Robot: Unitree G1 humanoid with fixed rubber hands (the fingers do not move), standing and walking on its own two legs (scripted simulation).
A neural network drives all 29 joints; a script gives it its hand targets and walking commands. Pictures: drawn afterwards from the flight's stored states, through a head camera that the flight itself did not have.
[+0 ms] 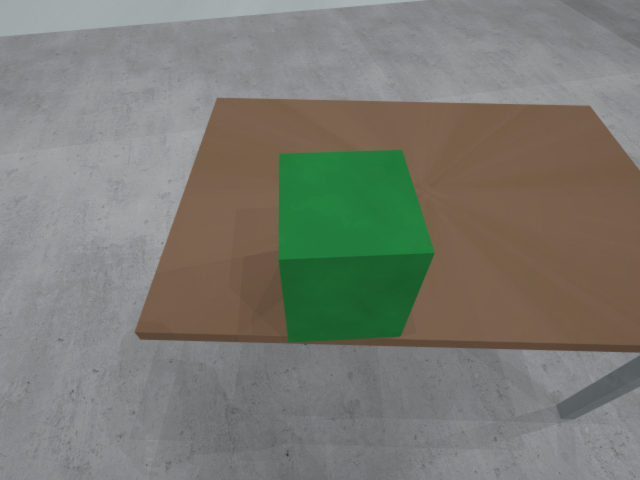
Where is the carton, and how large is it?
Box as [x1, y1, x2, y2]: [279, 150, 434, 342]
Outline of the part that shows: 401,150 279,154 279,266 289,342 400,336 434,253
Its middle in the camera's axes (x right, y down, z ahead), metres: +0.04 +0.02 +0.65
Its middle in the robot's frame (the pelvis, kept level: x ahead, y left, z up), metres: +0.46 -0.04 -0.05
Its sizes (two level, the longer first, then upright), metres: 0.210 0.200 0.250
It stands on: a table, 0.60 m high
